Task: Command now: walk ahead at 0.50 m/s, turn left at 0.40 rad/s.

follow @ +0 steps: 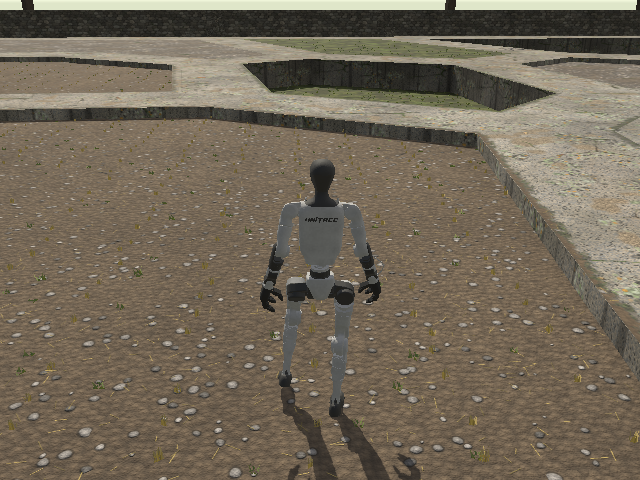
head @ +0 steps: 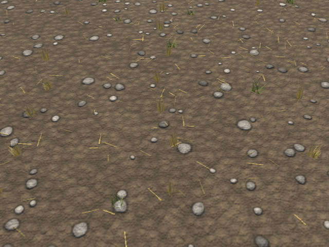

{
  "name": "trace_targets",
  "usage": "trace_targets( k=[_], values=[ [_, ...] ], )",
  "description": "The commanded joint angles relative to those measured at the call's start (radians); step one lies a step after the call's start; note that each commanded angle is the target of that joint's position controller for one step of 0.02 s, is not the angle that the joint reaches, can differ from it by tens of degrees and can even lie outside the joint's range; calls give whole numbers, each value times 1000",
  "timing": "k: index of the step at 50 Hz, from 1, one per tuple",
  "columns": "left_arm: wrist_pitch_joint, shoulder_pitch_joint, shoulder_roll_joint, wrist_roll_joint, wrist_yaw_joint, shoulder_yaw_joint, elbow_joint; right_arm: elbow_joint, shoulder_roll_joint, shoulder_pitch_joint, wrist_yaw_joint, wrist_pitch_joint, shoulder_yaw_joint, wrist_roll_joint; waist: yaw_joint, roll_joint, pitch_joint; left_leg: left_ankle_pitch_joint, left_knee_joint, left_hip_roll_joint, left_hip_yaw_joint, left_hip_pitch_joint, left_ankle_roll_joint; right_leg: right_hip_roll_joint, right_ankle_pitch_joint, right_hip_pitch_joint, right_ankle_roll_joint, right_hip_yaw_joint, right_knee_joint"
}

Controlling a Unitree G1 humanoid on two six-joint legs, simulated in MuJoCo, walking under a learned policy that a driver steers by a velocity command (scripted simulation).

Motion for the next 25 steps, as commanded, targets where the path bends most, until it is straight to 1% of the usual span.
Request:
trace_targets(
  k=[1,3,5,7,9,10,11,12,13,14,15,16,17,18,19,20,21,22,23,25],
  values=[
    [-13,-44,138,2,19,25,-58,-53,-27,-8,8,-3,-9,-7,-29,-106,38,155,-124,15,-22,-51,-11,-274,281,-2,-96,95,-155],
    [-10,-31,147,-3,28,25,-57,-79,-15,-77,20,-4,-2,-11,-9,-102,60,222,-231,8,33,-30,-9,-266,277,5,-81,40,-169],
    [-2,13,156,-9,35,28,-44,-111,1,-149,32,-4,7,-15,18,-89,87,237,-304,5,70,-42,-2,-282,297,58,-76,8,-167],
    [11,53,164,-16,37,32,-31,-145,9,-203,45,-4,12,-13,36,-81,104,200,-354,-1,97,-80,11,-307,351,149,-75,-14,-133],
    [28,64,175,-22,39,37,-30,-178,8,-238,60,-3,13,-10,36,-87,110,125,-385,-15,134,-90,27,-331,450,222,-71,-37,-81],
    [35,50,186,-25,41,40,-36,-191,1,-236,67,-3,10,-8,20,-98,100,80,-398,-34,161,-52,41,-335,572,235,-64,-54,-39],
    [41,35,203,-28,45,45,-45,-200,-15,-221,72,-2,3,-7,0,-119,74,31,-399,-65,195,11,58,-336,743,244,-55,-69,18],
    [48,23,220,-31,49,50,-53,-202,-37,-183,75,0,-8,-5,-31,-146,36,-23,-389,-102,225,89,78,-337,917,251,-46,-77,98],
    [56,6,236,-31,52,53,-62,-190,-72,-92,75,2,-26,-1,-85,-165,-19,-65,-389,-139,242,211,102,-331,1031,236,-35,-83,233],
    [60,-22,242,-36,53,53,-72,-156,-127,60,67,3,-56,1,-169,-153,-99,-8,-467,-175,234,433,138,-299,995,162,-8,-96,435],
    [50,-22,229,-26,51,46,-93,-124,-212,208,43,12,-90,-5,-228,-55,-187,-12,-514,-69,31,735,194,-250,668,-81,37,-95,741],
    [17,78,52,3,26,-3,-138,-129,-296,185,35,6,-97,-4,-86,189,-263,-69,-575,183,-523,1060,380,-29,-364,-536,94,22,1090],
    [-34,-27,124,-45,9,4,-172,-144,-233,241,36,-1,-76,-20,-152,101,-370,-154,-726,239,-736,1128,414,-4,-412,-669,72,241,1196],
    [-56,-126,163,-77,2,15,-200,-141,-173,203,34,-12,-61,-24,-161,53,-228,-86,-742,206,-576,1040,352,-61,-315,-753,42,253,1163],
    [-63,-138,162,-64,7,14,-198,-157,-129,123,35,-20,-49,-15,-110,-36,-143,2,-741,159,-439,878,308,-110,-222,-710,32,249,1063],
    [-53,-115,168,-41,14,23,-171,-174,-81,42,34,-21,-33,-17,-60,-73,-94,112,-752,128,-315,723,274,-151,-172,-626,39,231,980],
    [-35,-77,174,-36,14,30,-156,-189,-50,4,31,-23,-20,-29,-28,-62,-80,188,-776,108,-246,625,261,-181,-140,-545,47,230,938],
    [-17,-54,165,-34,13,32,-149,-187,-48,-1,29,-25,-16,-34,-12,-50,-71,227,-798,98,-210,566,255,-194,-128,-501,55,223,903],
    [-3,-47,146,-31,13,29,-146,-178,-62,11,27,-30,-17,-32,-5,-38,-58,277,-816,93,-169,524,253,-200,-113,-488,65,209,869],
    [16,-93,126,-24,17,22,-163,-155,-99,51,18,-39,-24,-34,-16,-22,-24,350,-849,83,-92,492,241,-208,-22,-526,82,194,792]
  ],
)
